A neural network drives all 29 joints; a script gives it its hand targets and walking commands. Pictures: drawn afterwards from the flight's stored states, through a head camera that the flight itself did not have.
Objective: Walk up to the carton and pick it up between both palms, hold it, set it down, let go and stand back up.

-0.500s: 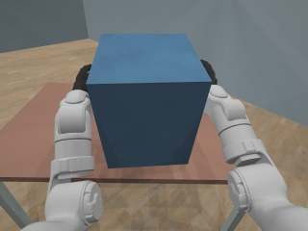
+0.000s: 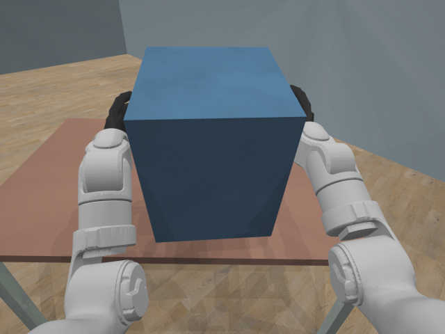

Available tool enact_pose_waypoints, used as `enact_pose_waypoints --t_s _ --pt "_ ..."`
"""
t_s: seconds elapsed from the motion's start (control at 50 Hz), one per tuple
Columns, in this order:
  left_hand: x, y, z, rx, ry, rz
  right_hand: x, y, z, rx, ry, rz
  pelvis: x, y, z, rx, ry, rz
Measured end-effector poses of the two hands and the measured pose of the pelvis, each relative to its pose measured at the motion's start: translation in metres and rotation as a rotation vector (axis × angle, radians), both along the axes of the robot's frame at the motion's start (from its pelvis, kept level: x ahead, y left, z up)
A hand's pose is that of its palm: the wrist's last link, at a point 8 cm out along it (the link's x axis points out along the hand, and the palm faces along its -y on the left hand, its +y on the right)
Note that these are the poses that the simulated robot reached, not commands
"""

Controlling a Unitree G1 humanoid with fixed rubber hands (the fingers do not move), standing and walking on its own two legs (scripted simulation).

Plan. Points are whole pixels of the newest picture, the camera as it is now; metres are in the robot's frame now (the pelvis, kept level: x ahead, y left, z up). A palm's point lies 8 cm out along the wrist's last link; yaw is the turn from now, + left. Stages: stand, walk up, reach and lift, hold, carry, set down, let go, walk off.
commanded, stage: hold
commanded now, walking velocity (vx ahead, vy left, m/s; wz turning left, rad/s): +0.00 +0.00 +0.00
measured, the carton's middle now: (211, 145) +0.39 +0.00 +0.21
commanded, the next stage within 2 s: set down in 0.44 s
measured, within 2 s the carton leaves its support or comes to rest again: neither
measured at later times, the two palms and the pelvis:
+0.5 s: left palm (116, 137) +0.36 +0.16 +0.24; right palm (299, 129) +0.36 -0.15 +0.25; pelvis +0.00 +0.00 +0.00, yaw +0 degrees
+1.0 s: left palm (115, 150) +0.38 +0.18 +0.20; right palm (280, 154) +0.39 -0.13 +0.18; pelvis +0.01 +0.00 +0.00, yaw +2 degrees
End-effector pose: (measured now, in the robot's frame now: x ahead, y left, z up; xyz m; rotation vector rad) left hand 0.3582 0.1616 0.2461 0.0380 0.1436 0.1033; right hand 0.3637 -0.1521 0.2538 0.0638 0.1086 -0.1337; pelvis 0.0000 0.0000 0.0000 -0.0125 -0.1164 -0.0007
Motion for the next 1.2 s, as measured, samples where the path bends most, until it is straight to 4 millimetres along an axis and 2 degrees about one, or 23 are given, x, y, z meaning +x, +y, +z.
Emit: enact_pose_waypoints --t_s 0.52,0.72,0.78,0.84,0.96,1.02,1.1,1.2 --pt "-0.002 0.001 -0.001 0.012 -0.001 0.002 0.000 0.002 0.000 -0.004 -0.001 0.005 0.001 -0.001 0.000 -0.001 -0.007 0.007" --pt "0.010 0.008 0.026 -0.001 -0.118 0.006 0.011 0.008 0.021 0.017 -0.125 -0.001 0.001 -0.003 0.000 0.007 -0.029 0.004" --pt "0.015 0.013 0.025 0.009 -0.125 0.000 0.015 0.012 0.012 0.004 -0.137 0.003 0.004 -0.003 0.001 0.012 -0.040 0.005" --pt "0.019 0.018 0.014 0.026 -0.111 -0.003 0.019 0.017 -0.007 -0.012 -0.125 0.006 0.007 -0.002 0.001 0.013 -0.054 0.010" --pt "0.025 0.021 -0.030 0.052 -0.056 -0.010 0.023 0.020 -0.058 -0.034 -0.082 0.004 0.010 -0.001 0.000 0.007 -0.062 0.024" --pt "0.027 0.017 -0.051 0.050 -0.036 -0.012 0.023 0.016 -0.075 -0.043 -0.076 -0.003 0.010 -0.001 0.000 0.003 -0.046 0.029" --pt "0.032 0.008 -0.063 0.042 -0.039 -0.016 0.026 0.008 -0.079 -0.055 -0.094 -0.014 0.011 -0.001 0.001 0.001 -0.012 0.029" --pt "0.040 -0.003 -0.051 0.046 -0.072 -0.018 0.031 -0.002 -0.064 -0.062 -0.130 -0.024 0.014 -0.001 0.001 0.002 0.011 0.016"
